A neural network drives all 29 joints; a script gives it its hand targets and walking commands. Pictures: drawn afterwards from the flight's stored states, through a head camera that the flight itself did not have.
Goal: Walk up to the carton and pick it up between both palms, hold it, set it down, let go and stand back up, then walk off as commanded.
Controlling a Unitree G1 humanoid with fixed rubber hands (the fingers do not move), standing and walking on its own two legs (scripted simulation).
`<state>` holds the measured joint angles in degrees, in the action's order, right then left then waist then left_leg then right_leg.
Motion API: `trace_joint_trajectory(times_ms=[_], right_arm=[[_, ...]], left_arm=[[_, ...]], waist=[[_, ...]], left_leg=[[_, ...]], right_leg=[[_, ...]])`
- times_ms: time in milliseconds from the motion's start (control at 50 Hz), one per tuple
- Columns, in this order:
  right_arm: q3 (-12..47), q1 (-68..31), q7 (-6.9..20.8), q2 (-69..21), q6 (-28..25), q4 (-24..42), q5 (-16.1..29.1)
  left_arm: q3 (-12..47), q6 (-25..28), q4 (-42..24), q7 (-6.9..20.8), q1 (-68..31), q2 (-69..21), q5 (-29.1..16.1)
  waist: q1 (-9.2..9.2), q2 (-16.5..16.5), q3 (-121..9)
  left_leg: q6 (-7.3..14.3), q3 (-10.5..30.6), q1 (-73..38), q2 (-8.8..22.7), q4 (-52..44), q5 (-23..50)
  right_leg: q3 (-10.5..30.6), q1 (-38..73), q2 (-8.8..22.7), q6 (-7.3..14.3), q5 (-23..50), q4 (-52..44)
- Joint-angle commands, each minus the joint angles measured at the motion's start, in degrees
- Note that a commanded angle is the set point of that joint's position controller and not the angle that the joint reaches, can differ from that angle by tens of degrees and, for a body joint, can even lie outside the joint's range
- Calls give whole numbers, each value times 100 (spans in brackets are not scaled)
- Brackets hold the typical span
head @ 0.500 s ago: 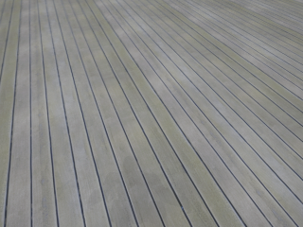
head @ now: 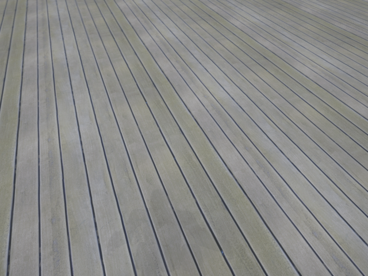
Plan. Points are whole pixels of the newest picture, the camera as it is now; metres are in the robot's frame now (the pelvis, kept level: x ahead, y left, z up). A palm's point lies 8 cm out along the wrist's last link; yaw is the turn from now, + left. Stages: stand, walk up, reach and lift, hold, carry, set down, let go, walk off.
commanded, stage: stand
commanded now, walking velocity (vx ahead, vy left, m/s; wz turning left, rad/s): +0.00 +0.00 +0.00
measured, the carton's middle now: out of the picture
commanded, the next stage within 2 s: walk up in 1.72 s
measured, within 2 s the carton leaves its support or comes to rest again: neither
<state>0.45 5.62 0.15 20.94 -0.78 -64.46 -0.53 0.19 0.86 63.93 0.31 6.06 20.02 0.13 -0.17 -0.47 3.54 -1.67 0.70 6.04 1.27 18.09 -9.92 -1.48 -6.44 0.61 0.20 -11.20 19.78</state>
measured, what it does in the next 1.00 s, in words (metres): stands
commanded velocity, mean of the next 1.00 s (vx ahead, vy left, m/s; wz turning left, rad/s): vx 0.00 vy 0.00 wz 0.00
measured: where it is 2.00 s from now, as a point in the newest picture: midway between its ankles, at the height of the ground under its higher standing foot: outside the picture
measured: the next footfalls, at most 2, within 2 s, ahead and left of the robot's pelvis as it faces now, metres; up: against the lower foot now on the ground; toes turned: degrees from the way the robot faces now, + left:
none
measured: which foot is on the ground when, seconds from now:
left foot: down 0.00-1.00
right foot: down 0.00-1.00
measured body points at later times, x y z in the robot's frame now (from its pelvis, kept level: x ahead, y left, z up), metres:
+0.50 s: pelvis +0.00 +0.00 +0.00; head +0.01 -0.01 +0.45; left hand +0.08 +0.30 -0.13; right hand +0.08 -0.31 -0.13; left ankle +0.00 +0.14 -0.75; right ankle +0.00 -0.12 -0.75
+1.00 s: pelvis +0.00 +0.00 +0.00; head +0.02 +0.00 +0.45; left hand +0.08 +0.30 -0.13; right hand +0.08 -0.31 -0.13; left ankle +0.00 +0.14 -0.75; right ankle +0.00 -0.12 -0.75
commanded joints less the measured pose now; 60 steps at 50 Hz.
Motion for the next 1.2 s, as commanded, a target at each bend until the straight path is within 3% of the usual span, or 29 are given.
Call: trace_joint_trajectory(times_ms=[0,60,80,140,200,240,340,380,500,580,620,700,720,800,920,1020,1180], right_arm=[[-218,-192,-64,1146,-96,298,5],[-227,-165,-64,1133,-89,300,11],[-230,-209,-62,1202,-91,324,11],[-225,-179,-65,1179,-95,303,9],[-223,-224,-57,1142,-88,298,-8],[-214,-223,-54,1144,-86,297,-2],[-214,-227,-62,1198,-94,269,22],[-217,-212,-68,1136,-96,289,-7],[-203,-203,-68,1105,-86,297,12],[-203,-212,-69,1134,-103,281,6],[-244,-267,-67,1188,-94,301,8],[-232,-182,-58,1119,-92,292,-19],[-231,-212,-67,1170,-100,274,-10],[-250,-171,-67,1161,-97,296,22],[-217,-169,-75,1112,-97,300,17],[-242,-184,-72,1177,-88,293,1],[-234,-183,-77,1147,-98,289,0]], left_arm=[[-220,104,-308,-73,-201,1269,0],[-212,103,-309,-78,-212,1247,6],[-223,110,-297,-82,-215,1241,6],[-222,107,-326,-81,-204,1258,-10],[-224,126,-296,-90,-152,1243,-21],[-236,110,-325,-85,-197,1285,7],[-237,99,-299,-83,-202,1280,-11],[-236,102,-293,-81,-191,1279,-2],[-242,112,-309,-77,-239,1293,-28],[-254,116,-300,-76,-236,1321,11],[-226,102,-287,-85,-164,1235,2],[-256,95,-319,-80,-247,1294,7],[-245,108,-312,-73,-205,1234,5],[-230,119,-288,-82,-181,1241,-21],[-234,114,-324,-88,-221,1279,1],[-228,97,-328,-88,-224,1230,-10],[-230,89,-305,-79,-201,1272,-8]], waist=[[-12,14,-442],[-8,204,-456],[-1,50,-389],[-10,185,-534],[12,5,-483],[17,146,-491],[18,-60,-522],[17,103,-456],[46,112,-396],[19,120,-486],[-2,-58,-455],[24,174,-506],[-12,42,-502],[10,32,-474],[27,213,-542],[21,-50,-406],[-11,25,-400]], left_leg=[[289,481,-13,623,-228,690],[283,471,-62,630,-233,801],[261,467,-85,630,-221,912],[260,472,-87,618,-171,895],[263,466,-24,613,-207,796],[266,489,-92,630,-205,867],[284,464,-79,626,-180,910],[264,452,-52,631,-192,814],[289,500,-17,652,-238,673],[249,470,-59,636,-226,871],[278,465,-64,644,-228,792],[259,468,-85,621,-249,811],[265,454,-101,648,-218,794],[245,445,-72,616,-222,896],[293,459,-128,641,-195,933],[266,440,5,635,-212,942],[263,440,-7,624,-237,796]], right_leg=[[612,29,737,158,646,-385],[564,21,717,142,792,-392],[598,-43,717,95,832,-400],[573,68,727,119,903,-365],[593,110,755,137,886,-353],[572,45,704,119,888,-398],[622,119,737,152,912,-352],[571,60,707,137,839,-366],[589,11,722,126,628,-448],[586,112,721,114,964,-388],[594,73,754,152,895,-386],[560,96,686,108,762,-381],[588,69,723,132,824,-404],[612,58,716,124,990,-383],[566,91,719,115,967,-363],[573,99,738,147,960,-380],[570,61,720,158,781,-373]])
